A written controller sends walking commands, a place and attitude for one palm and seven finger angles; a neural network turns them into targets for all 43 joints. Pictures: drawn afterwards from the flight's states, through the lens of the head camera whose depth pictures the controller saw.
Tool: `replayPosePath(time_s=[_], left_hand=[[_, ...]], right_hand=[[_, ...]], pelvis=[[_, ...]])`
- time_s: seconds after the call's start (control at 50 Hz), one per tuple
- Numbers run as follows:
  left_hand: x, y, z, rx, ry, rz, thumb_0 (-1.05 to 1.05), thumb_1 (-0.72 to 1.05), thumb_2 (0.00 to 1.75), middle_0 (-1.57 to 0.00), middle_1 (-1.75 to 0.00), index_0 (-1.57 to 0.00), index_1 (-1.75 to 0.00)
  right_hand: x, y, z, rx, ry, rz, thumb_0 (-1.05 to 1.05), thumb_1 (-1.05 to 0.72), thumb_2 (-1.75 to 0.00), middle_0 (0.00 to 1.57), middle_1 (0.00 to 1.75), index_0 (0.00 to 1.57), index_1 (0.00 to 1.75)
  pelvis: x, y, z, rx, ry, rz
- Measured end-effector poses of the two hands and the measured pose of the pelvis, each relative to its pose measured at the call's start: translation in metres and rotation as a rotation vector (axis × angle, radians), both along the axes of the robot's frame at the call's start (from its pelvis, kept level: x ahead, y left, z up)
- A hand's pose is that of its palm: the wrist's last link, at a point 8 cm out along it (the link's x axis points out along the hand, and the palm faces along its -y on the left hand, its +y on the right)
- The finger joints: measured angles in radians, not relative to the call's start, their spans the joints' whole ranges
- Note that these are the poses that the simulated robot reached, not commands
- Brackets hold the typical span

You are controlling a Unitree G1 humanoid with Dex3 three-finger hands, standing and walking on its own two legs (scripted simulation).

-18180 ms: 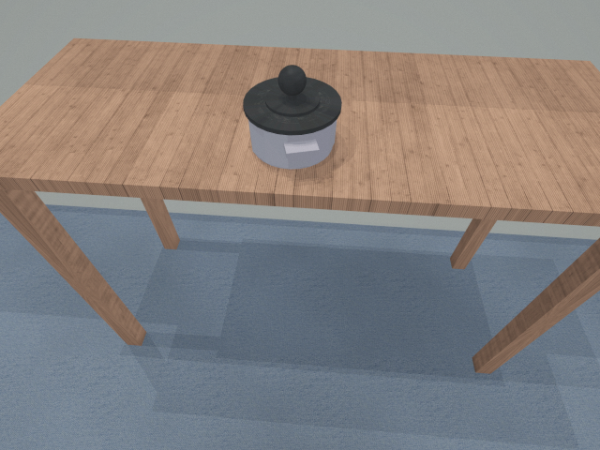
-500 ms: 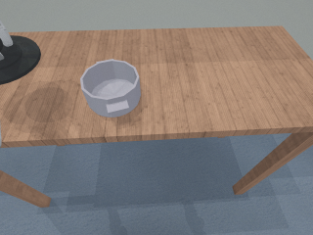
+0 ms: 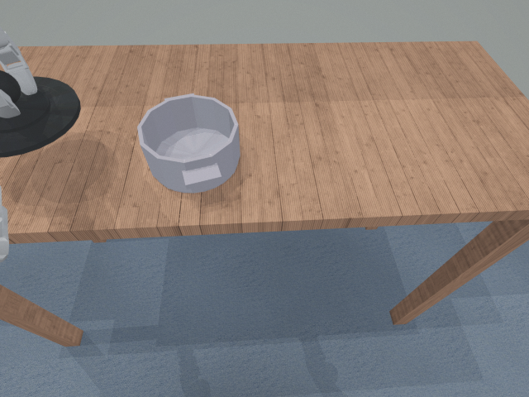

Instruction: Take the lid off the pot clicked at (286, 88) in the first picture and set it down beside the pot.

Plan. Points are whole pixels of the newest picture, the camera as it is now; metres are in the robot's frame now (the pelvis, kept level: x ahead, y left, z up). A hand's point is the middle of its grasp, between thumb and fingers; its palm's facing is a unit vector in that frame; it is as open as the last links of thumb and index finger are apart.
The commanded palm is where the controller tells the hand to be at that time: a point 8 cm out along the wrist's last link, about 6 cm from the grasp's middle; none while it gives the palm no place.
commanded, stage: lower the lid onto the table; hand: left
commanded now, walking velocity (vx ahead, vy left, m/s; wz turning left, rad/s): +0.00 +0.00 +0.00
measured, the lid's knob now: out of the picture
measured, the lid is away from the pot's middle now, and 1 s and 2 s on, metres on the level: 0.23 0.25 0.25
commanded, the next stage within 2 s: open the fingers wide in 1.36 s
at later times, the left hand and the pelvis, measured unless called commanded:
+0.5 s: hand (2, 119) +0.46 +0.32 +0.18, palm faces -0.39 -0.18 -0.90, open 6.8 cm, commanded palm +0.48 +0.31 +0.25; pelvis -0.01 +0.00 +0.00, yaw +0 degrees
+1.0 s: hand (13, 135) +0.47 +0.33 +0.15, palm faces -0.42 -0.20 -0.88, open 6.8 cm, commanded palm +0.49 +0.33 +0.21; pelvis +0.00 +0.01 -0.01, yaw -1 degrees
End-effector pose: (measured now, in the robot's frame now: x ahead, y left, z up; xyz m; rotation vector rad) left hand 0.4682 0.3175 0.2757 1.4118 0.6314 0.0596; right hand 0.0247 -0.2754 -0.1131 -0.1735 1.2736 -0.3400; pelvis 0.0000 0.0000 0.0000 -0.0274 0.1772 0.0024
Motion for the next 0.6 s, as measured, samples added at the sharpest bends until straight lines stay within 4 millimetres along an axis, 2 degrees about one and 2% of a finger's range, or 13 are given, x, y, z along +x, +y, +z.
replayPosePath(time_s=[0.18,0.42,0.6], left_hand=[[0.0,-0.002,-0.013,-0.028,0.009,-0.023,-0.01,0.33,0.63,-0.77,-1.01,-0.72,-0.99],[-0.007,0.009,-0.033,-0.01,0.057,-0.018,-0.01,0.33,0.63,-0.77,-1.01,-0.72,-0.99],[-0.004,0.001,-0.043,-0.03,0.064,-0.06,-0.01,0.33,0.63,-0.77,-1.01,-0.72,-0.99]], right_hand=[[-0.001,0.004,-0.001,0.008,-0.009,-0.018,0.01,-0.91,-0.9,0.2,0.3,0.2,0.3],[-0.004,0.003,-0.001,-0.007,0.009,-0.011,0.01,-0.91,-0.9,0.21,0.3,0.2,0.3],[-0.007,0.002,0.0,-0.024,0.009,-0.011,0.01,-0.91,-0.9,0.21,0.3,0.2,0.3]], pelvis=[[-0.001,0.001,-0.001,0.0,0.0,-0.01],[-0.005,0.002,-0.003,-0.006,0.003,-0.003],[-0.006,0.004,-0.004,-0.008,0.008,-0.001]])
